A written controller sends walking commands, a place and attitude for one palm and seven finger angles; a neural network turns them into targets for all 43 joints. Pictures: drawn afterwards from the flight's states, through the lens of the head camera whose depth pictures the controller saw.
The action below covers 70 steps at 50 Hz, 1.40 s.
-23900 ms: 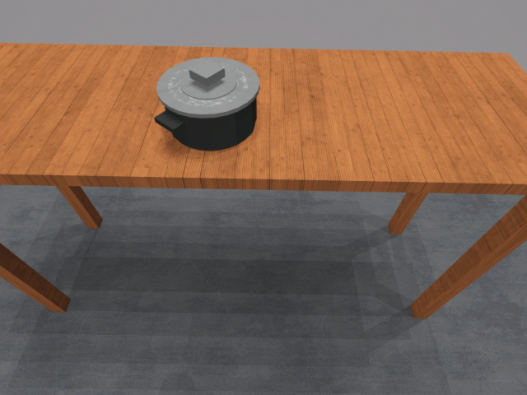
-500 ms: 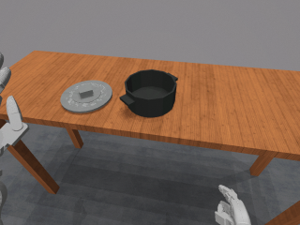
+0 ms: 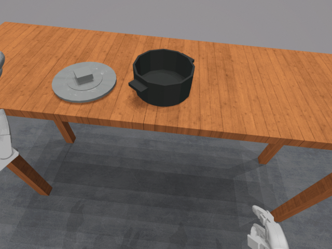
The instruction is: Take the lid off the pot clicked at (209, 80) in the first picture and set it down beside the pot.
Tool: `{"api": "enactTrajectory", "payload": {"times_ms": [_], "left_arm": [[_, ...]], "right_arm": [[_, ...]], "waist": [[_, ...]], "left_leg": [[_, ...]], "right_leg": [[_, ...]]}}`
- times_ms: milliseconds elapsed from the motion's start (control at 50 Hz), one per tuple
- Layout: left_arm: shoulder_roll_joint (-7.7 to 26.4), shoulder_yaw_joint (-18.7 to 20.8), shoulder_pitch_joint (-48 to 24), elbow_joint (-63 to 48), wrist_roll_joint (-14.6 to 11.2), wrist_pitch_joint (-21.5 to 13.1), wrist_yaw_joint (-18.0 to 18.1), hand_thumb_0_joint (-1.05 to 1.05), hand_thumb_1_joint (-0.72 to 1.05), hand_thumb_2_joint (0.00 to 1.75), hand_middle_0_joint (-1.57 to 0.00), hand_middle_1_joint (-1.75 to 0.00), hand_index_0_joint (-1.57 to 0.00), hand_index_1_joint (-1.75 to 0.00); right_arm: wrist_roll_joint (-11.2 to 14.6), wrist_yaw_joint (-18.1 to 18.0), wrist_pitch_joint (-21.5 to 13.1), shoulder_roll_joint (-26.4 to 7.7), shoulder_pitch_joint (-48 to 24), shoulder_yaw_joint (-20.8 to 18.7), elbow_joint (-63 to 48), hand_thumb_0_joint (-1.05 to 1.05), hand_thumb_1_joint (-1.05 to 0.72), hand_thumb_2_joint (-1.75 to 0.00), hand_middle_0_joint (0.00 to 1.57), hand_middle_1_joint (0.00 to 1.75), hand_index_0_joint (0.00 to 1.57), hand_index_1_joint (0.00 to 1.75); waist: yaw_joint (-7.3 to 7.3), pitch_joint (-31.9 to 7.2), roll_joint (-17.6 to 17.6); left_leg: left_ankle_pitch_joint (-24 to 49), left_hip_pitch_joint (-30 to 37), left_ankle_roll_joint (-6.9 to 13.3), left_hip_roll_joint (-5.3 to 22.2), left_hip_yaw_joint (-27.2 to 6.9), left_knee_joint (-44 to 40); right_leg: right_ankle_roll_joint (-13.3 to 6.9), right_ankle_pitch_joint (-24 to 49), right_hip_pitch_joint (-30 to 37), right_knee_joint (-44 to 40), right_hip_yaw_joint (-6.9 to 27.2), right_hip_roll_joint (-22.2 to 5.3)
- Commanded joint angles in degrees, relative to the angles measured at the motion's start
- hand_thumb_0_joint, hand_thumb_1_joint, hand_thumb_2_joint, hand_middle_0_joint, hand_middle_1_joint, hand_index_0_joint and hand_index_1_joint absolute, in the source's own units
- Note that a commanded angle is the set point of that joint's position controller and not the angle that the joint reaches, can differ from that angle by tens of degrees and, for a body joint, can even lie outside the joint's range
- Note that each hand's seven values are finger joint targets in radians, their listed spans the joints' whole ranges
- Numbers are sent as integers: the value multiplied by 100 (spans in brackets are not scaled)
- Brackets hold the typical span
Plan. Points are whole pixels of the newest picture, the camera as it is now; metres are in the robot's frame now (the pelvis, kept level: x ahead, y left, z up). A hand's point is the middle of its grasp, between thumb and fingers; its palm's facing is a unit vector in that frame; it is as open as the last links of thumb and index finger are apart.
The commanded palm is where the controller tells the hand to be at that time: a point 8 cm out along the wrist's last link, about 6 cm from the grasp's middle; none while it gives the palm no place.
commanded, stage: step back with the hand held close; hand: left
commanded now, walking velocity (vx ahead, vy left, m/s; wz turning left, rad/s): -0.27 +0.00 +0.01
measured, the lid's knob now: (83, 74) +0.57 +0.29 +0.08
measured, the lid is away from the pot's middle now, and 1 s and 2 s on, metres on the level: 0.24 0.24 0.24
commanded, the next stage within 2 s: stop stepping back and stand still in 0.82 s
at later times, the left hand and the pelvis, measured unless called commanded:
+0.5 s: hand out of the picture +0.12 +0.25 +0.27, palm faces +0.49 -0.75 -0.44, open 7.4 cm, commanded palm +0.05 +0.30 +0.27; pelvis -0.07 +0.01 -0.01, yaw +1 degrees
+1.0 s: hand out of the picture +0.03 +0.26 +0.24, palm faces +0.32 -0.82 -0.47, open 7.4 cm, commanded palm -0.04 +0.33 +0.27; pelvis -0.18 +0.05 -0.01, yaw -3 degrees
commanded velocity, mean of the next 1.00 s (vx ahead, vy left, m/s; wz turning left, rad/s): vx -0.29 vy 0.00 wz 0.00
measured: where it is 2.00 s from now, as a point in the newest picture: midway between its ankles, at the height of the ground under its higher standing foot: outside the picture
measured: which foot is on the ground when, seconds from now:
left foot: down 0.00-0.54, up 0.56-0.62, down 0.64-0.92, up 0.94-1.00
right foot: down 0.00-0.68, up 0.70-0.90, down 0.92-1.00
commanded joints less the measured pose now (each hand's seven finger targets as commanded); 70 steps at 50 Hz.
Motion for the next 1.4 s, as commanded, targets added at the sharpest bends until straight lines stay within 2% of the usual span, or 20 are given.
{"api": "enactTrajectory", "payload": {"times_ms": [0,200,340,420,520,580,620,680,820,880,900,920,940,960,1040,1100,1180,1280,1340,1380], "left_arm": [[872,975,-266,-823,-67,-451,254,0,90,90,-20,-30,-20,-30],[587,434,-1021,-260,58,-502,401,0,90,90,-20,-30,-20,-30],[690,709,-1218,-824,120,-624,426,0,90,90,-20,-30,-20,-30],[778,794,-808,-960,58,-656,334,0,90,90,-20,-30,-20,-30],[1068,877,-1047,-930,30,-773,431,0,90,90,-20,-30,-20,-30],[775,614,-1206,-595,49,-617,443,0,90,90,-20,-30,-20,-30],[721,637,-1311,-475,32,-656,451,0,90,90,-20,-30,-20,-30],[902,835,-1321,-648,-126,-761,342,0,90,90,-20,-30,-20,-30],[841,708,-637,-1460,-115,-590,265,0,90,90,-20,-30,-20,-30],[1281,992,-622,-1423,-90,-672,285,0,90,90,-20,-30,-20,-30],[-1071,-2322,-69,4636,652,573,-561,0,90,90,-20,-30,-20,-30],[1615,975,-2509,-2813,-130,-397,60,0,90,90,-20,-30,-20,-30],[1897,1333,-1617,-1675,-74,-584,246,0,90,90,-20,-30,-20,-30],[1010,913,-610,-872,-88,-321,277,0,90,90,-20,-30,-20,-30],[736,688,-1190,-1038,-22,-412,463,0,90,90,-20,-30,-20,-30],[700,675,-1497,-479,19,-388,412,0,90,90,-20,-30,-20,-30],[659,510,-873,-255,121,-304,246,0,90,90,-20,-30,-20,-30],[917,708,-784,-855,103,-311,292,0,90,90,-20,-30,-20,-30],[606,382,-1483,-426,60,-202,433,0,90,90,-20,-30,-20,-30],[510,233,-2142,-497,77,-261,432,0,90,90,-20,-30,-20,-30]], "right_arm": [[-31,-109,-439,-743,-483,-259,-858,0,-90,-90,20,30,20,30],[-70,-142,-547,-669,-265,-269,-560,0,-90,-90,20,30,20,30],[-119,-197,-669,-744,-576,-234,-790,0,-90,-90,20,30,20,30],[-169,-44,-693,-595,-463,-315,-737,0,-90,-90,20,30,20,30],[-123,-27,-641,-548,-166,-386,-332,0,-90,-90,20,30,20,30],[-75,-59,-545,-472,-329,-287,-334,0,-90,-90,20,30,20,30],[-82,-181,-598,-691,-463,-317,-416,0,-90,-90,20,30,20,30],[-286,-104,-807,-645,-459,-354,-432,0,-90,-90,20,30,20,30],[-272,62,-777,-551,-511,-369,-600,0,-90,-90,20,30,20,30],[-353,-8,-684,-492,-305,-359,-415,0,-90,-90,20,30,20,30],[-60,-44,-956,-1514,-140,-537,920,0,-90,-90,20,30,20,30],[-27,80,-792,-403,-698,-391,-654,0,-90,-90,20,30,20,30],[-94,-155,-781,-385,-206,-307,-390,0,-90,-90,20,30,20,30],[-45,-153,-653,-350,-257,-272,-445,0,-90,-90,20,30,20,30],[-33,-311,-754,-630,-552,-67,-687,0,-90,-90,20,30,20,30],[-74,-313,-894,-510,-513,-98,-531,0,-90,-90,20,30,20,30],[-108,-153,-833,-481,-445,-182,-558,0,-90,-90,20,30,20,30],[-176,-94,-573,-494,-274,-268,-353,0,-90,-90,20,30,20,30],[-127,-160,-477,-413,-432,-112,-348,0,-90,-90,20,30,20,30],[-77,-265,-579,-669,-615,-115,-382,0,-90,-90,20,30,20,30]], "waist": [[31,-1035,929],[-170,-447,-206],[-29,-596,1713],[15,-1051,1244],[-135,-1122,-734],[-289,-653,-505],[-188,-485,789],[-93,-1040,1560],[15,-1491,1427],[-117,-1424,823],[-472,-949,270],[42,-1992,-629],[-75,-1340,-1757],[-125,-1010,-1636],[-125,-172,1662],[-116,-272,1721],[-60,-800,933],[-59,-796,-1219],[-271,-125,-734],[-313,293,955]], "left_leg": [[-1059,-121,-13,1034,-1129,-1147],[-1311,874,-271,467,-650,583],[-3568,-1387,77,1594,-2064,-2317],[-2492,-857,-50,1309,-1446,-1683],[-1181,894,-486,277,-385,1855],[-734,669,-406,533,-599,1032],[1185,98,-134,1185,-1257,-646],[872,-22,241,1944,-2283,-1659],[-1482,-175,-141,1386,-1303,-1934],[-1848,-99,-612,864,-707,-701],[-239,-539,-386,840,-1364,2874],[-1771,1051,-629,52,-403,2919],[-1880,378,-474,227,-430,3091],[-1492,211,-391,374,-503,2735],[-1436,-260,-78,1139,-1766,-1382],[-3958,-878,-301,1187,-2286,-2588],[-2882,-660,-323,621,-1214,-1735],[-1249,55,-464,-2,-175,2610],[-1739,763,-238,506,-282,1453],[-2905,632,-55,763,-1069,-703]], "right_leg": [[-270,1,458,223,-109,-48],[-679,-1218,-1756,-1137,589,-955],[-282,-1072,318,1610,-260,459],[-410,-1070,415,795,-234,316],[-1112,-196,-1637,-1340,1363,-1911],[-804,1263,-1354,-500,528,-1385],[-283,1087,-603,546,-109,-128],[-265,-1794,-647,2471,293,488],[-374,-1103,403,629,-273,492],[-885,-818,144,-907,228,-415],[-1045,1944,-925,-177,1193,-2094],[-1168,767,-1390,-1367,1002,-2131],[-1239,-543,-1529,-1402,875,-2130],[-1143,-522,-1293,-1100,765,-1812],[-263,-670,-500,499,-334,3],[-254,-1241,73,1108,-301,467],[-394,-1007,956,-181,-398,334],[-1494,-2732,-940,-1708,1739,-1792],[-1079,-2885,-1976,-1204,809,-1483],[-672,-2416,-1864,573,-239,-501]]}}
